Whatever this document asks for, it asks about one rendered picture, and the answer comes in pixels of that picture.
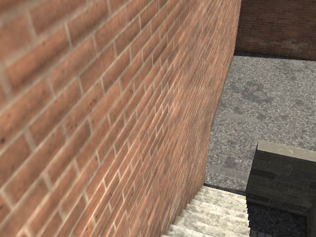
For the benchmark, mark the stairs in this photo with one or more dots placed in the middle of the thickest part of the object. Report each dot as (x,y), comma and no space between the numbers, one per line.
(214,212)

